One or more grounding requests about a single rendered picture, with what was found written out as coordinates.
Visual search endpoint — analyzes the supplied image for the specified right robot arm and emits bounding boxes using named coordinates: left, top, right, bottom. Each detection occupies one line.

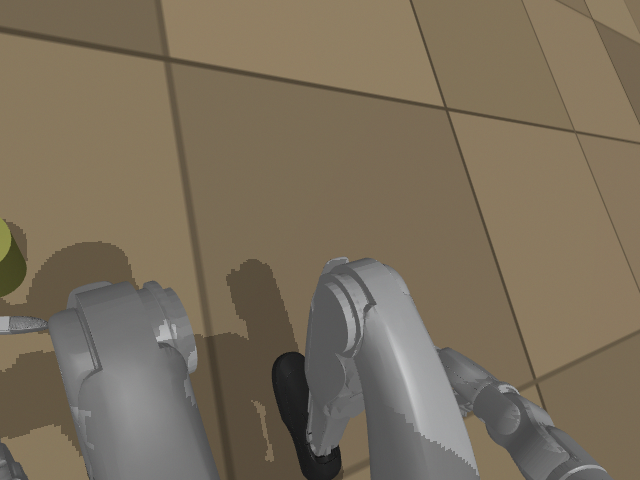
left=473, top=381, right=614, bottom=480

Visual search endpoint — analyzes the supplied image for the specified bottle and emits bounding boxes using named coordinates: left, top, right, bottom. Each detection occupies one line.
left=0, top=218, right=27, bottom=297

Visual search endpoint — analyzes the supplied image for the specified right robot hand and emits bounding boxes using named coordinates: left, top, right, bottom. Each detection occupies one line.
left=434, top=345, right=499, bottom=417

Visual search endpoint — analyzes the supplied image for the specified left robot hand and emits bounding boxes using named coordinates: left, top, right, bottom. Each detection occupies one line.
left=0, top=316, right=49, bottom=335

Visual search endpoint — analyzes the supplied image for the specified left robot arm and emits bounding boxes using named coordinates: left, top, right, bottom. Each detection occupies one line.
left=0, top=439, right=29, bottom=480

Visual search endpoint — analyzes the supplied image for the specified right robot foot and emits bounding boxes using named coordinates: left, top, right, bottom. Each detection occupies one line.
left=272, top=352, right=341, bottom=480

